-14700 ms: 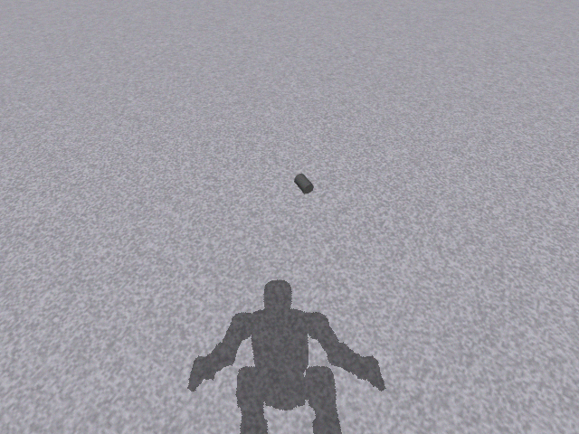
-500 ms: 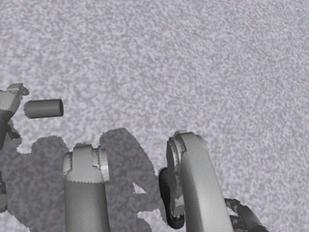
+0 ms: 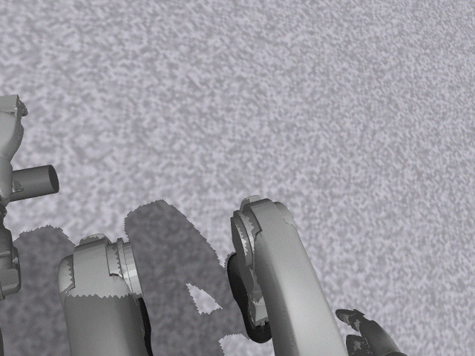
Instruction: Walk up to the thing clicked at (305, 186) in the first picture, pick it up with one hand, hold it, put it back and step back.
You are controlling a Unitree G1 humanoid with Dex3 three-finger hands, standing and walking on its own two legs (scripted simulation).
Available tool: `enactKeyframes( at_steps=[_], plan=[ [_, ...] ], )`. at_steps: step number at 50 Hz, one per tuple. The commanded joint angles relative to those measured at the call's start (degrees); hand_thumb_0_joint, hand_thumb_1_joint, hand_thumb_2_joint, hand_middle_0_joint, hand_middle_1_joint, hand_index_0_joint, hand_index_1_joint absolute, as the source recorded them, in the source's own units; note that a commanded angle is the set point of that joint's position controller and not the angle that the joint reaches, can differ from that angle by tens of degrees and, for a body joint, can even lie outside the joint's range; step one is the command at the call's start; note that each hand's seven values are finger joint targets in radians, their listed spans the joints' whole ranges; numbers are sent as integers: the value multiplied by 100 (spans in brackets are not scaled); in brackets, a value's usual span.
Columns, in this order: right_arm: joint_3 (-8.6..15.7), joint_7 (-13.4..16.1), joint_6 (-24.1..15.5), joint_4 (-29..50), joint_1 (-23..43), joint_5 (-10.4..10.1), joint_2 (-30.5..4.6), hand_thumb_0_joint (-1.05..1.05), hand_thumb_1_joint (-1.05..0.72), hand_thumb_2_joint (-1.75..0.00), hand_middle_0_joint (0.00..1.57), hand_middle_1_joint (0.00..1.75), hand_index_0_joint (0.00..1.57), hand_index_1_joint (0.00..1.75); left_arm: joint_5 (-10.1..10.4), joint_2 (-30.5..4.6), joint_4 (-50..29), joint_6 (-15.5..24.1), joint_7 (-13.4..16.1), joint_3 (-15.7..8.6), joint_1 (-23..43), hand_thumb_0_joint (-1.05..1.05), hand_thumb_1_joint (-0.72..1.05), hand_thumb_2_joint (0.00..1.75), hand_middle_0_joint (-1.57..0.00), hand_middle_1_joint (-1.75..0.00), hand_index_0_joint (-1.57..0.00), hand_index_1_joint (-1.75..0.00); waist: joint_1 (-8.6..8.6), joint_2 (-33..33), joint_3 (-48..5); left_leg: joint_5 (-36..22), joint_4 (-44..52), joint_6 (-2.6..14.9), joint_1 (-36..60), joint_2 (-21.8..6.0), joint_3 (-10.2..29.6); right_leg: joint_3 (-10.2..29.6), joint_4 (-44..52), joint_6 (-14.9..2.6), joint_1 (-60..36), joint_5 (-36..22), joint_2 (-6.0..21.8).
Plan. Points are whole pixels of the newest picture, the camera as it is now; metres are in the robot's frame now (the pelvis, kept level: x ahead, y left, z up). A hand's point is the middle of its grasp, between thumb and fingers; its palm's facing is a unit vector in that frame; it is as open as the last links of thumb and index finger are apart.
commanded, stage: approach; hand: left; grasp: from above
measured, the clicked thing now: (27, 183) +0.45 +0.30 -0.29
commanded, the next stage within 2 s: rest palm in 0.78 s
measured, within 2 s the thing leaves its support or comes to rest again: neither
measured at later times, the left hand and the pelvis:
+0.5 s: hand out of the picture +0.43 +0.31 -0.18, palm faces -0.39 -0.07 -0.92, open 13.7 cm; pelvis -0.01 +0.01 +0.00, yaw +0 degrees
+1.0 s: hand out of the picture +0.42 +0.31 -0.18, palm faces -0.48 -0.07 -0.87, open 13.6 cm; pelvis +0.00 +0.01 +0.01, yaw -1 degrees
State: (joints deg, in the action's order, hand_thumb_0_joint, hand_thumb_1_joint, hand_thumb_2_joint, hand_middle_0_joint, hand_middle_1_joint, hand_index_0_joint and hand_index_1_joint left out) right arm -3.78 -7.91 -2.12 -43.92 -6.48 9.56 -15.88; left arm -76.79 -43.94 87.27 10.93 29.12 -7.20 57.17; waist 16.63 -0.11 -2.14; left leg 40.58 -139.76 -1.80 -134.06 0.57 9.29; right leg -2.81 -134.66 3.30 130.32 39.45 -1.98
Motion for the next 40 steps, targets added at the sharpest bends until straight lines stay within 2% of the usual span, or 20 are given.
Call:
enactKeyframes(
  at_steps=[1, 4, 5, 7, 9, 12, 15, 18, 21, 23, 24, 25, 28, 31, 32, 35, 36, 38, 39, 40],
  plan=[
    [352, 72, 18, 221, -954, -123, -1421, 0, -91, -90, 20, 30, 20, 30, 512, -1886, -588, -282, -318, -219, 716, 0, -51, 97, -10, -98, -10, -98, -418, -1113, -3760, -1142, 1381, 497, 2474, 103, -794, -458, 1366, -428, -2442, -1463, -47],
    [344, 52, 54, 272, -1046, -123, -1448, 0, -91, -90, 20, 30, 20, 30, 716, -1934, -908, -104, -772, -205, 469, 0, -51, 97, -10, -100, -10, -99, -405, -998, -3848, -1359, 1358, 490, 2461, 102, -755, -458, 1383, -389, -2806, -1662, -51],
    [359, 67, 71, 259, -1032, -154, -1467, 0, -91, -90, 20, 30, 20, 30, 825, -1907, -977, 2, -876, -218, 481, 0, -51, 96, -10, -100, -11, -99, -417, -934, -3799, -1267, 1356, 474, 2438, 102, -727, -463, 1379, -401, -2690, -1531, -44],
    [359, 60, 104, 264, -1108, -112, -1456, 0, -91, -90, 20, 30, 20, 30, 883, -1795, -1233, 288, -1055, -161, 485, 0, -49, 94, -12, -100, -13, -99, -358, -961, -3766, -1181, 1384, 431, 2447, 111, -676, -511, 1424, -406, -2686, -1407, -63],
    [407, 60, 133, 222, -1209, -57, -1460, 0, -91, -90, 20, 30, 20, 30, 910, -1786, -1725, 642, -1134, -149, 807, 0, -48, 93, -13, -99, -14, -97, -312, -1037, -3917, -1110, 1262, 421, 2492, 91, -663, -507, 1493, -408, -2738, -1339, -92],
    [515, 54, 155, 248, -1275, -25, -1487, 0, -91, -90, 20, 30, 20, 30, 943, -1467, -2349, 1146, -1019, -83, 813, 0, -48, 94, -14, -97, -14, -96, -317, -1393, -3957, -1186, 1225, 305, 2950, 56, -602, -544, 1498, -482, -2471, -1268, -98],
    [599, 71, 197, 181, -1251, -38, -1456, 0, -91, -90, 20, 30, 20, 30, 685, -1332, -2621, 1428, -695, 36, 945, 0, -46, 92, -13, -96, -14, -95, -267, -1695, -4005, -1195, 1241, 249, 3261, 16, -567, -548, 1425, -511, -2157, -1280, -113],
    [534, 93, 232, 85, -1086, -13, -1446, 0, -91, -90, 20, 30, 20, 30, 366, -1258, -2053, 1413, -218, 84, 1088, 0, -50, 98, -11, -97, -12, -97, -204, -1719, -3690, -1175, 1300, 251, 3289, 1, -547, -629, 1317, -511, -1733, -1254, -120],
    [502, 124, 213, -24, -1011, 30, -1516, 0, -90, -90, 20, 30, 20, 30, -23, -1415, -1384, 1239, 249, 6, 1521, 0, -49, 101, -12, -99, -11, -99, -92, -1797, -3412, -984, 1424, 240, 3286, 5, -525, -773, 1202, -490, -1289, -1071, -88],
    [476, 129, 188, -26, -952, 50, -1560, 0, -90, -90, 20, 30, 20, 30, -280, -1652, -1154, 1051, 476, -94, 1760, 0, -46, 103, -15, -99, -14, -100, -118, -2037, -3523, -1005, 1514, 221, 3422, 18, -527, -827, 1109, -471, -1157, -1093, -79],
    [479, 116, 174, -12, -911, 45, -1577, 0, -90, -90, 20, 30, 20, 30, -348, -1759, -939, 913, 565, -213, 1765, 0, -45, 104, -15, -99, -15, -100, -172, -2112, -3594, -1003, 1587, 197, 3496, 14, -497, -833, 1021, -473, -1062, -1104, -40],
    [462, 109, 159, 8, -889, 47, -1567, 0, -90, -90, 20, 30, 20, 30, -378, -1785, -757, 762, 628, -219, 1828, 0, -43, 104, -15, -101, -15, -101, -143, -2212, -3544, -980, 1615, 204, 3510, 14, -498, -833, 990, -472, -993, -1101, -37],
    [388, 88, 63, 68, -797, 39, -1562, 0, -91, -90, 20, 30, 20, 30, -389, -1789, -282, 339, 641, -125, 1917, 0, -47, 98, -10, -103, -11, -102, -78, -2188, -3455, -824, 1606, 267, 3315, 43, -565, -781, 1066, -459, -1002, -1036, -37],
    [285, 81, -28, 117, -769, 25, -1566, 0, -91, -90, 20, 30, 20, 30, -229, -1642, 234, 47, 363, 134, 1709, 0, -49, 97, -8, -104, -10, -102, -2, -1858, -3174, -549, 1544, 370, 2849, 81, -607, -721, 1209, -460, -1110, -843, -41],
    [239, 81, -45, 140, -765, 48, -1558, 0, -90, -90, 20, 30, 20, 30, -135, -1632, 106, -5, 238, 206, 1695, 0, -49, 97, -8, -104, -10, -103, 3, -1824, -3281, -566, 1534, 392, 2828, 90, -594, -722, 1250, -469, -1254, -863, -65],
    [224, 81, -111, 245, -811, -8, -1598, 0, -91, -90, 20, 30, 20, 30, 186, -1743, -165, -81, -196, 209, 1528, 0, -50, 98, -8, -106, -10, -104, -83, -1803, -3305, -671, 1565, 380, 2870, 90, -518, -694, 1190, -478, -1382, -951, -35],
    [249, 67, -128, 262, -895, 1, -1620, 0, -91, -90, 20, 30, 20, 30, 256, -1827, -374, -60, -354, 143, 1508, 0, -49, 100, -9, -106, -10, -105, -27, -1711, -3406, -775, 1519, 384, 2947, 86, -486, -700, 1174, -462, -1475, -1039, -23],
    [257, 48, -117, 319, -993, -23, -1578, 0, -91, -90, 20, 30, 20, 30, 453, -1841, -676, 40, -618, 115, 1312, 0, -46, 95, -13, -104, -14, -102, -141, -1751, -3608, -1119, 1448, 357, 3032, 78, -510, -674, 1177, -467, -1786, -1326, -34],
    [283, 44, -98, 331, -1065, -22, -1563, 0, -91, -90, 20, 30, 20, 30, 570, -1865, -1094, 149, -707, 45, 1311, 0, -45, 96, -14, -103, -15, -102, -165, -1770, -3868, -1317, 1441, 333, 3148, 82, -509, -675, 1183, -466, -1993, -1492, -42],
    [306, 39, -76, 328, -1150, -36, -1572, 0, -91, -90, 20, 30, 20, 30, 604, -1814, -1091, 216, -793, 17, 974, 0, -44, 96, -14, -104, -16, -103, -263, -1806, -3928, -1463, 1428, 305, 3235, 89, -516, -674, 1196, -469, -2069, -1577, -38]
  ],
)
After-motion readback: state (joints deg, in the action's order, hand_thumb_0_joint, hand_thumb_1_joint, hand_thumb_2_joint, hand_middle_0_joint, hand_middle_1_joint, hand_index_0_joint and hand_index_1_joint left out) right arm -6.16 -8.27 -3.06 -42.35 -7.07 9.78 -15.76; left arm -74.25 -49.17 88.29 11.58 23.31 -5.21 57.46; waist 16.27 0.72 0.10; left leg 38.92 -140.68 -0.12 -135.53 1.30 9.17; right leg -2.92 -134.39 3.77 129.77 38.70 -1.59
